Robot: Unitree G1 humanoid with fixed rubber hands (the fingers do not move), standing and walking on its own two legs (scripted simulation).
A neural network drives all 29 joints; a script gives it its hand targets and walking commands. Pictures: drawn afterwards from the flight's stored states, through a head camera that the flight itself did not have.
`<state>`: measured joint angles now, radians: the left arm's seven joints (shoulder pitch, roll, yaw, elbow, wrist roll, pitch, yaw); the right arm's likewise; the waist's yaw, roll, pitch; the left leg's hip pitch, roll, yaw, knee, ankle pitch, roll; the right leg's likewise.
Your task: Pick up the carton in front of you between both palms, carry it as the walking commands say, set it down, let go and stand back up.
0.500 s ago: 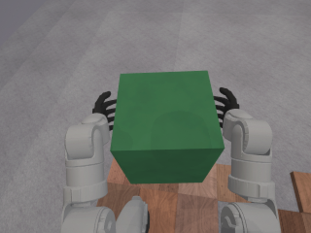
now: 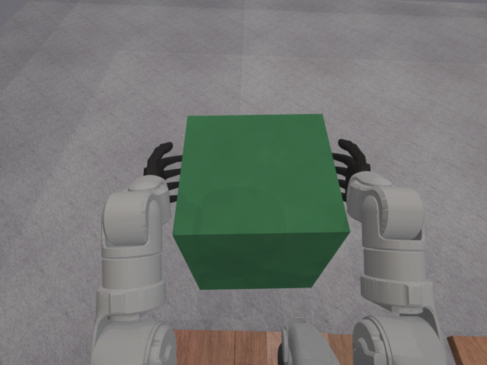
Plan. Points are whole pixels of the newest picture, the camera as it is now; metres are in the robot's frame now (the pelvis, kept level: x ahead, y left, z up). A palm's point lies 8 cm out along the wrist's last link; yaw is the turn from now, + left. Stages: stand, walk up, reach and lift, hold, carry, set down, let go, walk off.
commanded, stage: carry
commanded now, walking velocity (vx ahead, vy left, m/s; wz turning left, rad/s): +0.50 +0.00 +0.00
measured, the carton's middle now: (255, 210) +0.36 -0.02 +0.04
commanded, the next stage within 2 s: none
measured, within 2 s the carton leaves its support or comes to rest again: neither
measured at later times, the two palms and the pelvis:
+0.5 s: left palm (173, 84) +0.64 +0.14 +0.10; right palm (309, 78) +0.67 -0.16 +0.09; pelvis +0.30 -0.03 -0.01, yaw +1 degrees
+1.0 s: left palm (178, 33) +0.95 +0.15 +0.06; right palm (283, 33) +0.94 -0.14 +0.06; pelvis +0.60 +0.01 -0.04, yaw +1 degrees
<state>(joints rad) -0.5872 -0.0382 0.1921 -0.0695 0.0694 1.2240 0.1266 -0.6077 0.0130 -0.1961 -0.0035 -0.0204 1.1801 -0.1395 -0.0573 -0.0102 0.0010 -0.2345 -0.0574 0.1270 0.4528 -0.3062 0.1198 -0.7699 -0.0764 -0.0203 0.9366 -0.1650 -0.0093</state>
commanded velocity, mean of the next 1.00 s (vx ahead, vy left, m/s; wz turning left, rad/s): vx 0.50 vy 0.00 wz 0.00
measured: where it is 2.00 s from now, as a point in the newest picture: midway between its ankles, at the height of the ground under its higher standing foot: (234, 207)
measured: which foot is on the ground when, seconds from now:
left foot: down 0.00-0.22, up 0.24-0.64, down 0.66-1.00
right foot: up 0.00-0.16, down 0.18-0.66, up 0.68-1.00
